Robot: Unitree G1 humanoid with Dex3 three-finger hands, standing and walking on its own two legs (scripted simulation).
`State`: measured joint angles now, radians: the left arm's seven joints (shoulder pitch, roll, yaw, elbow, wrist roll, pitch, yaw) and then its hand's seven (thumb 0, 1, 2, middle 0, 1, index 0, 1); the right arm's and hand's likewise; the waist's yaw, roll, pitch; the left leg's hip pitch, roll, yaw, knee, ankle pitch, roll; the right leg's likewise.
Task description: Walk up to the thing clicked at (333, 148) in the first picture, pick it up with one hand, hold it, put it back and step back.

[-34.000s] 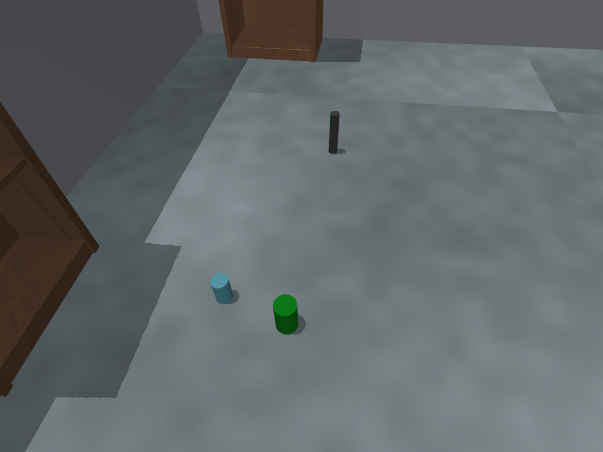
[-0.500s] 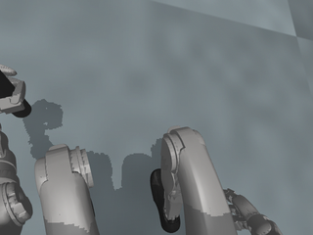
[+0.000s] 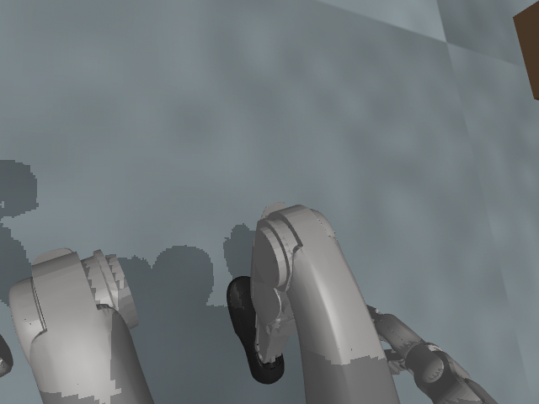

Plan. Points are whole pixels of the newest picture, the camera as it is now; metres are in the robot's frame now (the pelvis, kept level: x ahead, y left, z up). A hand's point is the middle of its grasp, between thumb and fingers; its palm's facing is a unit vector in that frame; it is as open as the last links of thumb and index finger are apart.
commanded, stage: lower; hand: left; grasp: from the side
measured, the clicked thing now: out of the picture +0.45 +0.31 -0.15
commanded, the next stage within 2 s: loosen in 0.54 s
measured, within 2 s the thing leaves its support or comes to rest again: rests again in 0.32 s
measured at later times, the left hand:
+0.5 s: hand out of the picture +0.46 +0.30 -0.15, palm faces +0.32 -0.95 -0.02, open 6.0 cm
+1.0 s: hand out of the picture +0.46 +0.30 -0.15, palm faces +0.33 -0.94 +0.00, open 8.5 cm
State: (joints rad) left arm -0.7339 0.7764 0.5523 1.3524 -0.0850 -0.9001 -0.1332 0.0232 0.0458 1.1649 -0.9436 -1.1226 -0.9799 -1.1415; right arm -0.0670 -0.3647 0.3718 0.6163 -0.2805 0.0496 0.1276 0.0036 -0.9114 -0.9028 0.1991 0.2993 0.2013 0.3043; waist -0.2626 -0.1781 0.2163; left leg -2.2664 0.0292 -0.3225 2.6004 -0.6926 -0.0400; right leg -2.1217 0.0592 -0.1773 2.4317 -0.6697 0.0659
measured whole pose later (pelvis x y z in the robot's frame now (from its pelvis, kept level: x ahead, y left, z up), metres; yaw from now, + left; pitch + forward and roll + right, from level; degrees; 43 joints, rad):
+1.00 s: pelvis -0.01 +0.01 +0.00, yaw -3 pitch +15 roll -17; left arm -0.77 0.88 0.49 1.43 -0.09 -0.99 -0.07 0.00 0.00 0.61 -0.84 -0.77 -0.86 -0.75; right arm -0.14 -0.36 0.49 0.56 -0.33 0.06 0.12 0.00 -0.91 -0.89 0.20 0.30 0.20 0.31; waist -0.27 -0.24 0.27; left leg -2.25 0.04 -0.38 2.64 -0.71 -0.02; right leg -2.07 0.09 -0.22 2.40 -0.65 0.08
